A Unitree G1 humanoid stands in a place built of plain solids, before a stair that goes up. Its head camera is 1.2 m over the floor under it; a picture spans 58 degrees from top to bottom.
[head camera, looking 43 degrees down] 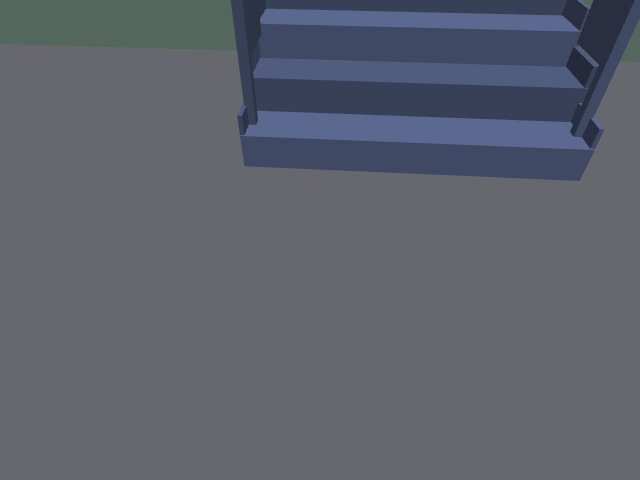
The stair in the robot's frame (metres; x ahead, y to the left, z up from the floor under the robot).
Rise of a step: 0.17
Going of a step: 0.26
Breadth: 1.62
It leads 4 degrees to the right of straight ahead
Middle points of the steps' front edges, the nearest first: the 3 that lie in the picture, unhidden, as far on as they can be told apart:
1.76 -0.43 0.17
2.02 -0.45 0.34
2.28 -0.47 0.51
